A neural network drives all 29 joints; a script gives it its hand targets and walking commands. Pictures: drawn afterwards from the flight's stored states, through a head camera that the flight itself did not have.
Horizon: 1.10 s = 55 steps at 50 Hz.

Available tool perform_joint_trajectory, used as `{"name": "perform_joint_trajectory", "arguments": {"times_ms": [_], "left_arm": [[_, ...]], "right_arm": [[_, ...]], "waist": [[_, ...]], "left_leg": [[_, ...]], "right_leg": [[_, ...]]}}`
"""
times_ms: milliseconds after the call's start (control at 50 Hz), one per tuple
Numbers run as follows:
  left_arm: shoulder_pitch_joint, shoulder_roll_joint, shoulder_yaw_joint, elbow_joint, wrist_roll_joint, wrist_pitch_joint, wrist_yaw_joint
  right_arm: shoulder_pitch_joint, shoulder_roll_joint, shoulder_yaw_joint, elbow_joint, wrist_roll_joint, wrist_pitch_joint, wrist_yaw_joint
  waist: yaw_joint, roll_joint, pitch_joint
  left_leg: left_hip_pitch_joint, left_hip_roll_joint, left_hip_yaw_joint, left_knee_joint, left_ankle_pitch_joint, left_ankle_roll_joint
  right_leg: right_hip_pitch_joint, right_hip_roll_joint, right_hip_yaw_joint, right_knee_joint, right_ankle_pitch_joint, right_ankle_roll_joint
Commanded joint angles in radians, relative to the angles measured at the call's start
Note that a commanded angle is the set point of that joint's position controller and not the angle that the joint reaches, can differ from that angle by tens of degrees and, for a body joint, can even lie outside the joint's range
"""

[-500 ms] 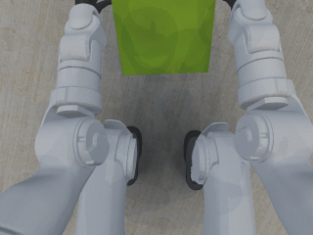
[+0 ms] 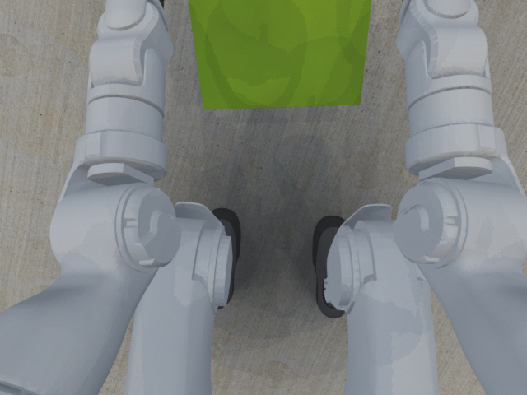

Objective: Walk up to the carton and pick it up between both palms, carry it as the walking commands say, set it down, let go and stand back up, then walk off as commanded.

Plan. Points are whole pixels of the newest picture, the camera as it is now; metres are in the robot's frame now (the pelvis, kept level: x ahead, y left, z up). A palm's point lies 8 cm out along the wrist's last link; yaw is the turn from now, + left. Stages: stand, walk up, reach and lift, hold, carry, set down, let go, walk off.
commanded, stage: set down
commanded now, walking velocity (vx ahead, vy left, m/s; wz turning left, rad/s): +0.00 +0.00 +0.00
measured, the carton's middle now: out of the picture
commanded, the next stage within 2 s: none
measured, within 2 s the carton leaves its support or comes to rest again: rests again in 1.50 s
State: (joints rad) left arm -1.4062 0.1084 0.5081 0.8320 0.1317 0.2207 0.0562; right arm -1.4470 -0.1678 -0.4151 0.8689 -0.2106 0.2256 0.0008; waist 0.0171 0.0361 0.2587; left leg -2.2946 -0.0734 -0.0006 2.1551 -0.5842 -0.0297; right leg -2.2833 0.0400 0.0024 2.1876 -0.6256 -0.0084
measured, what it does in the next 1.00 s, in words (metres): stands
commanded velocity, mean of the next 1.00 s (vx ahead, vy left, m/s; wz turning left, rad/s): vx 0.00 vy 0.00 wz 0.00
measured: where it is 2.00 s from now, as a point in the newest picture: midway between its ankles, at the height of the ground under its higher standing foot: (275, 277)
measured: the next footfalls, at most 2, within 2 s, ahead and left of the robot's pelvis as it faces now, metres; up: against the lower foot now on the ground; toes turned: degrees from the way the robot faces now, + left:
none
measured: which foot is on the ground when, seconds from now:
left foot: down 0.00-1.00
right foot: down 0.00-1.00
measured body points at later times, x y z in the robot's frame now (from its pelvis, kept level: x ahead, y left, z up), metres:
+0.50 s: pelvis +0.01 +0.00 +0.00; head +0.38 -0.03 +0.25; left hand +0.57 +0.14 -0.16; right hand +0.58 -0.15 -0.16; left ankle +0.11 +0.12 -0.34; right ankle +0.09 -0.11 -0.34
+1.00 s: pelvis +0.01 +0.00 +0.00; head +0.39 -0.02 +0.24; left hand +0.58 +0.14 -0.17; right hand +0.58 -0.15 -0.17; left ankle +0.11 +0.12 -0.34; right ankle +0.09 -0.11 -0.34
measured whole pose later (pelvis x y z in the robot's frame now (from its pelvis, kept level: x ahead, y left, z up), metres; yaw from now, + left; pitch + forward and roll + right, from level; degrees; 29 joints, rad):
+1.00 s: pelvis +0.01 +0.00 +0.00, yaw +0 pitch +43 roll +2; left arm -1.42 0.12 0.56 0.86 0.16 0.15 0.01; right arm -1.47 -0.17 -0.44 0.90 -0.24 0.16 0.04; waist 0.01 0.03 0.27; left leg -2.30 -0.07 0.00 2.18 -0.63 -0.03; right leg -2.29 0.05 0.01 2.21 -0.66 0.00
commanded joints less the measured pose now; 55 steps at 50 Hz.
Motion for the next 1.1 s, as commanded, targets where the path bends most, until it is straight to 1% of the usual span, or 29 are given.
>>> {"name": "perform_joint_trajectory", "arguments": {"times_ms": [0,460,660,1000,1080], "left_arm": [[-0.298,-0.863,-0.373,0.127,-0.055,0.042,-0.231],[-0.209,-0.787,-0.311,0.196,-0.02,0.035,-0.233],[-0.174,-0.751,-0.282,0.225,0.001,0.032,-0.234],[-0.135,-0.702,-0.249,0.247,0.026,0.019,-0.225],[-0.123,-0.669,-0.242,0.245,0.028,0.012,-0.216]], "right_arm": [[-0.214,0.795,0.326,0.151,0.046,0.043,0.229],[-0.133,0.734,0.286,0.21,-0.003,0.038,0.229],[-0.107,0.707,0.266,0.237,-0.019,0.035,0.229],[-0.093,0.661,0.25,0.25,-0.024,0.016,0.223],[-0.09,0.625,0.244,0.251,-0.021,0.008,0.215]], "waist": [[-0.077,-0.049,-0.857],[-0.069,-0.061,-0.773],[-0.059,-0.056,-0.729],[-0.049,-0.054,-0.714],[-0.045,-0.053,-0.721]], "left_leg": [[0.458,-0.078,0.06,-0.132,0.254,0.0],[0.412,-0.077,0.055,-0.128,0.247,-0.002],[0.394,-0.073,0.055,-0.126,0.245,-0.001],[0.41,-0.068,0.048,-0.115,0.275,-0.003],[0.419,-0.066,0.048,-0.111,0.284,-0.007]], "right_leg": [[0.493,0.084,-0.032,-0.206,0.32,-0.009],[0.453,0.076,-0.022,-0.2,0.308,-0.003],[0.438,0.075,-0.014,-0.2,0.303,-0.002],[0.416,0.073,-0.013,-0.185,0.311,0.003],[0.417,0.072,-0.015,-0.181,0.315,0.005]]}}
